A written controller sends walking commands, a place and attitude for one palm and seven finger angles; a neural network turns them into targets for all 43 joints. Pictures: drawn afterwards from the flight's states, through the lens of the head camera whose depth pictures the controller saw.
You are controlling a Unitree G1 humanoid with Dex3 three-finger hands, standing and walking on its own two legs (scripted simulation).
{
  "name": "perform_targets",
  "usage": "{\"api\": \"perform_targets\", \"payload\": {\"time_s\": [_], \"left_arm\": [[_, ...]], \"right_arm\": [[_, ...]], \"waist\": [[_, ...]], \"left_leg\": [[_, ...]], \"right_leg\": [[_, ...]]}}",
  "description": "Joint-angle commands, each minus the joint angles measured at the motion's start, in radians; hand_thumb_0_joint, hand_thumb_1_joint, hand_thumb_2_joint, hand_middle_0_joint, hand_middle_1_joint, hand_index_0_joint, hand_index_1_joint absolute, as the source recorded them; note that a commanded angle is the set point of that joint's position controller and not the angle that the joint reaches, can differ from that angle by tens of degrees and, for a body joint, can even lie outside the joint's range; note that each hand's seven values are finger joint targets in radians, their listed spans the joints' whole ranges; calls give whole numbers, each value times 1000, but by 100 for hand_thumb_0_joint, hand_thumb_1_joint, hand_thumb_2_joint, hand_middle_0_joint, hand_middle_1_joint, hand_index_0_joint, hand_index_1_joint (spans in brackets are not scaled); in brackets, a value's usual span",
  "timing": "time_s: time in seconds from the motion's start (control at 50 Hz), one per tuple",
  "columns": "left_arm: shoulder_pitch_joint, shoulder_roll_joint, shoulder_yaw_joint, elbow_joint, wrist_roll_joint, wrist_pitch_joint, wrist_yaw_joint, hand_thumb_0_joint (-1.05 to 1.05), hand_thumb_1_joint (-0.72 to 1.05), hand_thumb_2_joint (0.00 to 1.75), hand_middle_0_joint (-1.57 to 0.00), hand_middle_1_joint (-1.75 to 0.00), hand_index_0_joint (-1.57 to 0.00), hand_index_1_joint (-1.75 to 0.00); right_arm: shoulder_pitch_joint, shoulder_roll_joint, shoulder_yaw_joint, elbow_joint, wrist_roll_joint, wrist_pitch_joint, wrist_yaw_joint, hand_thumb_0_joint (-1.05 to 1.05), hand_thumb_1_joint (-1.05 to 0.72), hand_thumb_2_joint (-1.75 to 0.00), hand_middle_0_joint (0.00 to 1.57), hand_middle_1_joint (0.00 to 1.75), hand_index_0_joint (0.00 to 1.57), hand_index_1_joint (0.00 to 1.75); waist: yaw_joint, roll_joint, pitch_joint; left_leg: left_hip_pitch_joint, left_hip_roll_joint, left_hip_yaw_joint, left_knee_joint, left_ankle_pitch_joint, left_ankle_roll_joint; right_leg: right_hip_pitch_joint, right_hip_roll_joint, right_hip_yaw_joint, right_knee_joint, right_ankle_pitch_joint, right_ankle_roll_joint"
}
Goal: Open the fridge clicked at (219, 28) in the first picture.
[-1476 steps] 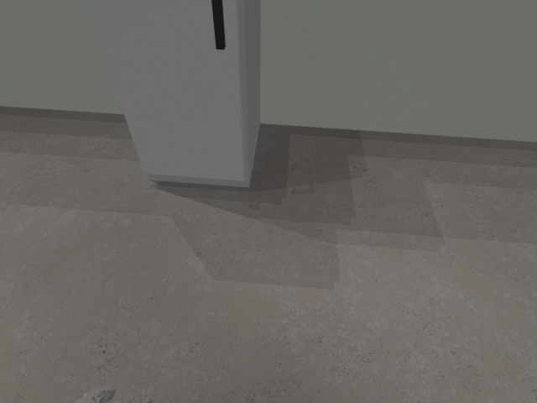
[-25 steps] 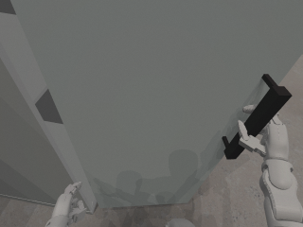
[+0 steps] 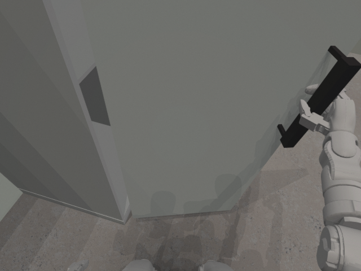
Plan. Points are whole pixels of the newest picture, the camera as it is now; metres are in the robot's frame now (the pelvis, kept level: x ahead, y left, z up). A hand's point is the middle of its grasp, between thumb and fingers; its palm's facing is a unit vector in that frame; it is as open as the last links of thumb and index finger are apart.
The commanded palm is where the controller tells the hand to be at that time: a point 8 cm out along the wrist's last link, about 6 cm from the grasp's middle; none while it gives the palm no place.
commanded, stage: stop walking and hold the door back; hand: right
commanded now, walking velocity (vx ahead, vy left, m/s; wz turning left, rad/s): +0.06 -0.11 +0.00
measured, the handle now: (307, 103) +0.48 -0.23 +0.15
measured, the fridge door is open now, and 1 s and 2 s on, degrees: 68 71 71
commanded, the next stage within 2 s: loosen the grip on the handle in 0.64 s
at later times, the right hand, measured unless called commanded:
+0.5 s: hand (309, 120) +0.43 -0.22 +0.15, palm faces +0.10 +0.97 -0.23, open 6.5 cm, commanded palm +0.39 -0.30 +0.14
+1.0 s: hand (311, 124) +0.41 -0.22 +0.15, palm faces +0.16 +0.97 -0.20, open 9.6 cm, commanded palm +0.38 -0.27 +0.15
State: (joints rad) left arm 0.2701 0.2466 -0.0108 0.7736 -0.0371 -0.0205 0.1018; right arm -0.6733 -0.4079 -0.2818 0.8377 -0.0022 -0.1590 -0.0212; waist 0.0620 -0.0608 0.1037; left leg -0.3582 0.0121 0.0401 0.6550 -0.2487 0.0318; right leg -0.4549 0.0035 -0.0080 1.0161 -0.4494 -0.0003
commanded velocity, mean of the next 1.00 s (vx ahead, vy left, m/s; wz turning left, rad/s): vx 0.00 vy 0.00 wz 0.00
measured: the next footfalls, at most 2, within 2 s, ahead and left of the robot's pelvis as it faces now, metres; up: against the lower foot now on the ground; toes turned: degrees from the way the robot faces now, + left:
right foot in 0.24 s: +0.09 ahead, -0.17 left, +0.00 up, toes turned +0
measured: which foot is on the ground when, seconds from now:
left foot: down 0.00-1.00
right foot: up 0.00-0.22, down 0.24-1.00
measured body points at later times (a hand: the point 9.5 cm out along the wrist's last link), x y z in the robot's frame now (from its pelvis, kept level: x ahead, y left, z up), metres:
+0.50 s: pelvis +0.04 -0.06 +0.01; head +0.06 -0.06 +0.46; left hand +0.15 +0.20 -0.08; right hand +0.42 -0.27 +0.16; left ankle +0.05 +0.09 -0.72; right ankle +0.05 -0.17 -0.72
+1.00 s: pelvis +0.02 -0.03 +0.01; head +0.03 -0.03 +0.46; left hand +0.14 +0.23 -0.09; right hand +0.40 -0.27 +0.16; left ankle +0.05 +0.09 -0.72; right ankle +0.05 -0.17 -0.72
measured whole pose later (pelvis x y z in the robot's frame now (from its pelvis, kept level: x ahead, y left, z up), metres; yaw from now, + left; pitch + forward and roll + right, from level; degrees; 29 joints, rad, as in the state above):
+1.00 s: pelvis +0.02 -0.03 +0.01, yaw +4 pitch +2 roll -1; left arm 0.27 0.26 0.00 0.64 -0.02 -0.13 0.02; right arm -0.35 -0.33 -0.27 0.47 0.03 -0.24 0.01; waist 0.03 0.00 -0.03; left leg -0.39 0.03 0.02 0.60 -0.25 0.00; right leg -0.34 -0.06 -0.08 0.58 -0.28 0.02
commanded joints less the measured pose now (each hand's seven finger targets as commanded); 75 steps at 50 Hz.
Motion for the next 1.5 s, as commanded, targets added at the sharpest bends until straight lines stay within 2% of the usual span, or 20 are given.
{"api": "perform_targets", "payload": {"time_s": [0.0, 0.1, 0.16, 0.24, 0.3, 0.42, 0.7, 0.72, 0.74, 0.76, 0.78, 0.82, 0.9, 0.96, 0.98, 1.08, 1.18, 1.38, 1.4, 1.48], "left_arm": [[-50, 158, 48, -126, 14, -80, 12, 0, 90, 90, -20, -30, -20, -30], [-59, 151, 38, -149, 20, -96, 14, 0, 90, 90, -20, -30, -20, -30], [-65, 141, 49, -172, 15, -96, 11, 0, 90, 90, -20, -30, -20, -30], [-80, 163, 63, -233, 13, -82, -2, 0, 90, 90, -20, -30, -20, -30], [-120, 128, 45, -256, 18, -68, -7, 0, 90, 90, -20, -30, -20, -30], [-93, 139, 71, -267, 20, -55, -4, 0, 90, 90, -20, -30, -20, -30], [-149, 112, 48, -242, 20, -25, 17, 0, 90, 90, -20, -30, -20, -30], [-111, 63, 85, -238, 54, -68, -30, 0, 90, 90, -20, -30, -20, -30], [-104, 95, 71, -254, 39, -131, -42, 0, 90, 90, -20, -30, -20, -30], [-31, 125, 96, -256, -22, -139, -58, 0, 90, 90, -20, -30, -20, -30], [-26, 122, 87, -248, -4, -135, -61, 0, 90, 90, -20, -30, -20, -30], [-63, 132, 80, -249, 21, -143, -64, 0, 90, 90, -20, -30, -20, -30], [-73, 131, 67, -267, 23, -151, -83, 0, 90, 90, -20, -30, -20, -30], [-97, 147, 65, -275, 22, -150, -68, 0, 90, 90, -20, -30, -20, -30], [-102, 139, 60, -283, 18, -153, -65, 0, 90, 90, -20, -30, -20, -30], [-83, 142, 56, -250, 2, -161, -40, 0, 90, 90, -20, -30, -20, -30], [-69, 149, 59, -236, 4, -161, -31, 0, 90, 90, -20, -30, -20, -30], [-34, 142, 68, -239, 12, -155, -46, 0, 90, 90, -20, -30, -20, -30], [-25, 152, 69, -224, 12, -147, -41, 0, 90, 90, -20, -30, -20, -30], [-38, 141, 62, -243, 11, -128, -41, 0, 90, 90, -20, -30, -20, -30]], "right_arm": [[-311, -462, -222, -132, 19, -58, -42, 0, -90, -90, 45, 140, 45, 140], [-191, -468, -242, -220, 22, -84, -45, 0, -90, -90, 45, 140, 45, 140], [-121, -382, -198, -347, 28, -96, -46, 0, -90, -90, 45, 140, 45, 140], [17, -287, -165, -559, 21, -112, -35, 0, -90, -90, 45, 140, 45, 140], [70, -242, -133, -655, 16, -114, -35, 0, -90, -90, 45, 140, 45, 140], [325, -281, -207, -760, 26, -94, -68, 0, -90, -90, 45, 140, 45, 140], [253, -229, -136, -727, 45, -64, -77, 0, -90, -90, 45, 140, 45, 140], [-623, -616, -340, -926, -93, -101, -39, 0, -90, -90, 45, 140, 45, 140], [-222, -126, -8, -373, -69, -6, 46, 0, -78, -84, 45, 140, 45, 140], [6, -79, -21, -570, 59, -13, 65, 0, -66, -78, 45, 140, 45, 140], [132, -12, -8, -626, 56, -19, 81, 0, -54, -73, 45, 140, 45, 140], [92, -140, -107, -684, 89, -55, 75, 0, -30, -61, 45, 140, 45, 140], [35, -87, -19, -616, 33, -163, 30, 0, 19, -37, 45, 140, 45, 140], [-23, -200, -88, -596, 34, -235, 23, 0, 55, -20, 42, 137, 42, 137], [-65, -163, -33, -603, 31, -254, 36, 0, 55, -20, 41, 135, 41, 135], [-149, -204, -24, -554, 60, -268, 80, 0, 55, -20, 34, 127, 34, 127], [-55, -254, -107, -521, 119, -261, 122, 0, 55, -20, 28, 118, 28, 118], [40, -181, -86, -609, 131, -255, 127, 0, 55, -20, 25, 115, 25, 115], [46, -263, -158, -524, 122, -247, 118, 0, 55, -20, 25, 115, 25, 115], [34, -266, -159, -563, 108, -251, 129, 0, 55, -20, 25, 115, 25, 115]], "waist": [[-64, 304, -297], [-85, 263, -314], [-55, 189, -308], [-81, -10, -343], [-76, -182, -288], [-71, 41, -372], [-70, 61, -319], [-98, 280, -145], [7, 162, -438], [-74, -34, -481], [-84, -110, -505], [-119, -183, -522], [-75, 88, -333], [-74, 153, -297], [-64, 129, -307], [-40, 65, -328], [-71, 98, -389], [-74, 86, -456], [-65, 136, -403], [-76, 63, -437]], "left_leg": [[219, 297, -321, -362, -243, 94], [171, 220, -179, -346, -103, 62], [132, 175, -138, -314, -90, 28], [172, 10, -40, -106, 88, -36], [168, -21, 6, -36, 31, -51], [277, 96, -109, -146, 375, -12], [180, 63, -82, -218, 290, -39], [160, 62, -111, -267, 321, -18], [196, -26, 47, -49, 492, 24], [154, -17, 65, -89, 310, 11], [84, -21, 52, -97, 278, -9], [89, -10, 20, -134, 242, -6], [46, -21, 28, -137, 49, -4], [40, -6, -17, -165, -103, -15], [31, -4, -34, -172, -141, -18], [29, 11, -96, -205, -211, -25], [115, 26, -122, -174, -87, -31], [110, 4, -48, -78, 228, -34], [85, 4, -52, -80, 205, -40], [97, 4, -47, -59, 227, -32]], "right_leg": [[-109, -38, 34, 45, 50, 9], [134, -4, -96, -332, 84, 2], [284, 5, -111, -512, 219, 4], [302, -160, 75, -621, 512, -55], [200, -218, 133, -638, 491, -104], [193, -99, -29, -485, 434, -4], [280, -100, -43, -550, 388, -11], [151, -111, -94, -482, 373, -22], [297, -40, -20, -648, 703, -15], [442, -73, -15, -572, 893, 65], [486, -72, -6, -507, 932, 83], [448, -35, -36, -493, 688, 54], [169, -25, -36, -519, 270, 0], [88, -13, -52, -513, 124, -20], [88, -6, -64, -509, 98, -24], [68, 7, -73, -474, 57, -31], [25, 12, -60, -442, 156, -27], [77, 12, -55, -407, 331, -26], [38, 8, -56, -399, 305, -24], [48, 12, -57, -399, 327, -27]]}}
